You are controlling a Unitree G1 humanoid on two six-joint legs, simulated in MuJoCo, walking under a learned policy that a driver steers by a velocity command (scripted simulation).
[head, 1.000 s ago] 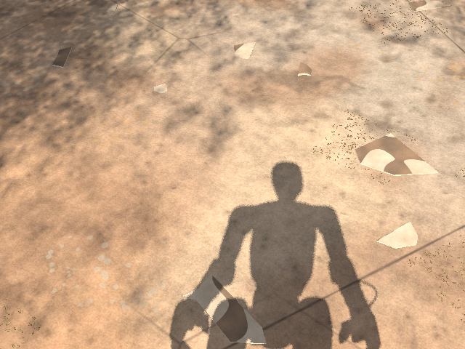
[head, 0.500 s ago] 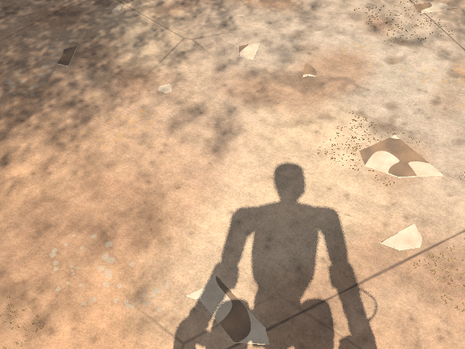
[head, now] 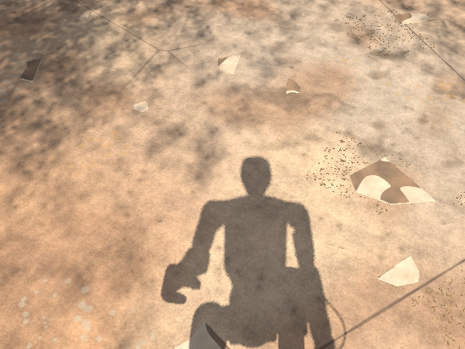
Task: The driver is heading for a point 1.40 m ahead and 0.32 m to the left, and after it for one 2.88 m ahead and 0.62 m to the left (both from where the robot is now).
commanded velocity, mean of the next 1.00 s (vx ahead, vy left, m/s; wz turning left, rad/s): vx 0.49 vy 0.00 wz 0.00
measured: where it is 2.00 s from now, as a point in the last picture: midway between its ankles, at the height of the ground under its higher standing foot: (186, 174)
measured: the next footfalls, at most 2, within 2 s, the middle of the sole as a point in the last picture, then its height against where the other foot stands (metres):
right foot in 0.14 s outside the picture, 0.05 m higher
left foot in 0.72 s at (173, 315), level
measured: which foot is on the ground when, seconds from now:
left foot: down 0.00-0.16, up 0.18-0.70, down 0.72-1.00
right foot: up 0.00-0.12, down 0.14-0.74, up 0.76-1.00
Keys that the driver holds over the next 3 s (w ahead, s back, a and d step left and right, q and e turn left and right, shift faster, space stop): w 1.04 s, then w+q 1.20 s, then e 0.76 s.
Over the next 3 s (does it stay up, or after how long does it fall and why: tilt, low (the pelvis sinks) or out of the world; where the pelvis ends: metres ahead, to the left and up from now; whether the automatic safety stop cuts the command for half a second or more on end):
stays up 1.35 0.28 0.05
